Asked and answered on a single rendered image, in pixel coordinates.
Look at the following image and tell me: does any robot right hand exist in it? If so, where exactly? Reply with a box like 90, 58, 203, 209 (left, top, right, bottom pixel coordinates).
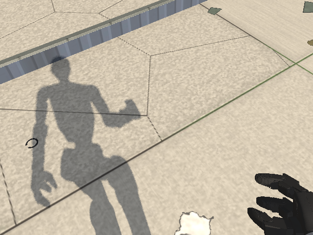
247, 173, 313, 235

